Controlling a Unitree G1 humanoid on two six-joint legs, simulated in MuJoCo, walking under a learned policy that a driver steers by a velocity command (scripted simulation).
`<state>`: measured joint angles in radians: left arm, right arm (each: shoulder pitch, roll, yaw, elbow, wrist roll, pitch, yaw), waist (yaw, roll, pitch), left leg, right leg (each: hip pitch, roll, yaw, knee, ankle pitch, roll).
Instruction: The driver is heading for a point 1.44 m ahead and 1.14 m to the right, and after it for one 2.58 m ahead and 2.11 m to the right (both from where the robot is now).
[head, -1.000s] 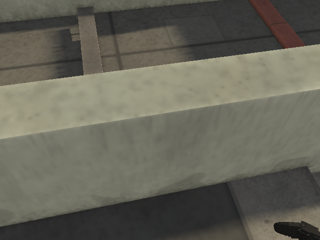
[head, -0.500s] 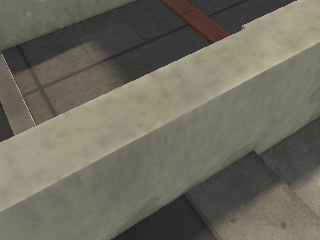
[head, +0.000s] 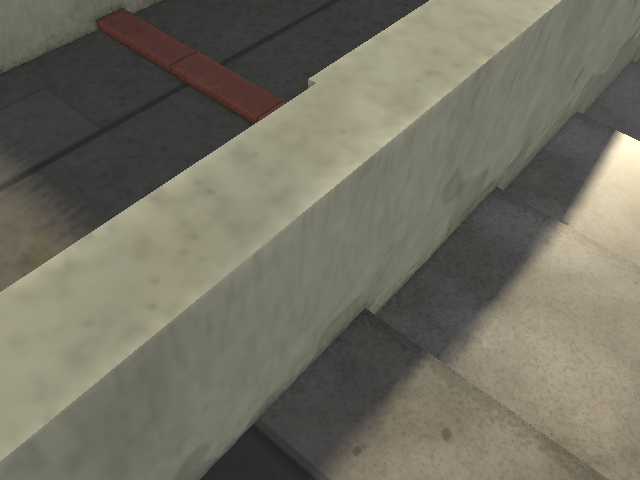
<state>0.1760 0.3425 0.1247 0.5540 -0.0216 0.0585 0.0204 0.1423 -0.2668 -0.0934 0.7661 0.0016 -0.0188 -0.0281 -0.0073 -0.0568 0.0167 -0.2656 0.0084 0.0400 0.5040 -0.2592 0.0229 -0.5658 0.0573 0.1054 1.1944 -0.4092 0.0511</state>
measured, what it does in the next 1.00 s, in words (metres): steps on the spot, turning right: right foot, then left foot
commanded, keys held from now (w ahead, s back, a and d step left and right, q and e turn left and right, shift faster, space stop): e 0.68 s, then no key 0.32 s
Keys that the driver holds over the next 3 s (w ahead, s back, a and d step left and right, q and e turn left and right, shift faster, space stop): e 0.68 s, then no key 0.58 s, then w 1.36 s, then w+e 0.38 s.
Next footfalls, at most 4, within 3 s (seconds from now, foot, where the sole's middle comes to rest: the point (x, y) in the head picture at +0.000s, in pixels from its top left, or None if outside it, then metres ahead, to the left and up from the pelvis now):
0.28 right None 0.02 -0.16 -0.77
0.78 left None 0.10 0.04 -0.77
1.08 right None -0.05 -0.18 -0.77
2.04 right None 0.34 -0.37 -0.77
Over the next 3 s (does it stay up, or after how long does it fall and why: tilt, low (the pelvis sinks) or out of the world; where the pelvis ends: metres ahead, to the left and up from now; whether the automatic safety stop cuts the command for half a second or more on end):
stays up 0.67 -0.48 -0.04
